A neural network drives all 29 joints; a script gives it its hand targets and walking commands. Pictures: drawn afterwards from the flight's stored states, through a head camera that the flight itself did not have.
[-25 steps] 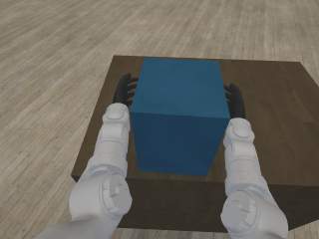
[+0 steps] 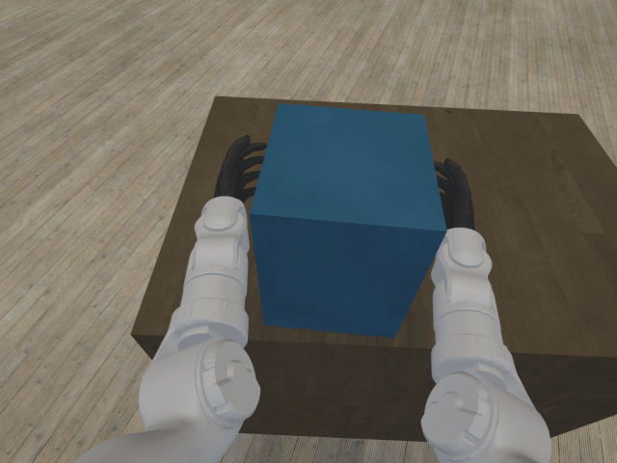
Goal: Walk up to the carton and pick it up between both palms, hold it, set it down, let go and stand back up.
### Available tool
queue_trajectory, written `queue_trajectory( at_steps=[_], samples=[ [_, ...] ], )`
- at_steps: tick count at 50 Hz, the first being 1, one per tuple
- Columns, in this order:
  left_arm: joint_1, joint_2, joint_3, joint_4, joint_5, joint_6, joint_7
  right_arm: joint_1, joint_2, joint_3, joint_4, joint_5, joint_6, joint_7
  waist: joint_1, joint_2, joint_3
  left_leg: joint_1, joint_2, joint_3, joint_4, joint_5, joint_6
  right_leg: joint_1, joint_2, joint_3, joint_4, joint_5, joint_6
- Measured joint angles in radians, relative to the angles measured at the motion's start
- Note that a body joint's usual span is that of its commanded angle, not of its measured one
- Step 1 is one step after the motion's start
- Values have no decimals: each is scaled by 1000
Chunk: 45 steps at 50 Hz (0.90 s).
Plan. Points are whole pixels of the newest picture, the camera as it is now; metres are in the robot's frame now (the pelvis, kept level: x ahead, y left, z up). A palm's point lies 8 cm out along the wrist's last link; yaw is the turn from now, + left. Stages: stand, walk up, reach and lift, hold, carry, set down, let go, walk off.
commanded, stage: set down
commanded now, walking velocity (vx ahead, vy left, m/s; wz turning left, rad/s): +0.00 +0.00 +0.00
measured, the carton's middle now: (339, 226) +0.44 -0.01 +0.05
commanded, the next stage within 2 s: none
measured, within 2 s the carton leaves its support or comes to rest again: neither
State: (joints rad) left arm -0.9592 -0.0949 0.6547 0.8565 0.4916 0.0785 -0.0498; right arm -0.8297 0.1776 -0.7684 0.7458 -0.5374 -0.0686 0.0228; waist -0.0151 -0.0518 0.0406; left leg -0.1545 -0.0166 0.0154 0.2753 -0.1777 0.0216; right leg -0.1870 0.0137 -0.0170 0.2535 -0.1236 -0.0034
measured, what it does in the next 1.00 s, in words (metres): stands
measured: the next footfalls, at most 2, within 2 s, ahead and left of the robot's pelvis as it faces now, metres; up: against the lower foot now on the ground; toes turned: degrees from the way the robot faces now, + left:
none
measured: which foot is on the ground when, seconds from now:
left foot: down 0.00-1.00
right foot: down 0.00-1.00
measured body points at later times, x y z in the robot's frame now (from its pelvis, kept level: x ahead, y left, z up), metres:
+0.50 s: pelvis +0.00 +0.00 +0.00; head +0.06 +0.02 +0.44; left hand +0.47 +0.14 +0.09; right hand +0.44 -0.16 +0.09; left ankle -0.03 +0.10 -0.75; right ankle +0.00 -0.11 -0.75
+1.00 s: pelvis -0.02 -0.02 -0.02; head +0.04 +0.01 +0.42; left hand +0.48 +0.18 +0.12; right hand +0.46 -0.21 +0.13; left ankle -0.03 +0.10 -0.75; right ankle +0.00 -0.11 -0.75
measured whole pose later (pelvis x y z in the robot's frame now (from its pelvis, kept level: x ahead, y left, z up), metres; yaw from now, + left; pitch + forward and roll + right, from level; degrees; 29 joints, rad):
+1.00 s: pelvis -0.02 -0.02 -0.02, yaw +0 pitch +20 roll -1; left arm -1.24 0.32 -0.10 1.50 -0.29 -0.15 0.05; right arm -1.15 -0.27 -0.01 1.36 0.32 -0.08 -0.07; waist -0.05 -0.03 -0.24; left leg -0.64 0.02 -0.01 0.52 -0.23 -0.01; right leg -0.64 0.04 -0.05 0.43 -0.14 -0.04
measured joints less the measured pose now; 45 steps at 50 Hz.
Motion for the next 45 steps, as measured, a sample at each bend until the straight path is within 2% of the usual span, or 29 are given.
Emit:
queue_trajectory(
  at_steps=[13,19,22,26,30,38,45],
  samples=[
    [0,-15,27,-15,23,-16,-14,7,12,-5,-48,-19,14,23,-3,8,10,-2,-4,-2,8,-5,3,-2,-4,-3,10,-7,3],
    [-11,23,13,42,10,-25,9,-10,-22,33,4,-7,18,26,1,10,1,-17,1,17,23,-13,3,-23,0,15,23,-8,3],
    [-8,79,-84,114,-66,-38,60,-15,-79,128,96,89,22,1,4,12,-27,-62,7,30,44,-20,3,-67,7,27,33,-4,1],
    [-43,172,-258,263,-242,-72,138,-57,-160,283,246,270,24,-58,2,22,-106,-192,21,43,98,-35,2,-186,20,38,51,8,-4],
    [-130,239,-374,420,-377,-126,175,-126,-224,412,371,406,13,-94,-1,31,-177,-315,29,43,147,-43,-2,-300,27,37,78,12,-6],
    [-244,325,-557,641,-573,-222,154,-235,-323,618,563,637,-47,-131,-5,43,-243,-423,37,17,217,-63,-17,-390,32,10,127,-6,-12],
    [-248,388,-695,661,-713,-252,121,-272,-408,709,614,787,-53,-118,-20,32,-264,-461,37,-12,246,-63,-28,-422,32,-20,162,-19,-25]
  ],
)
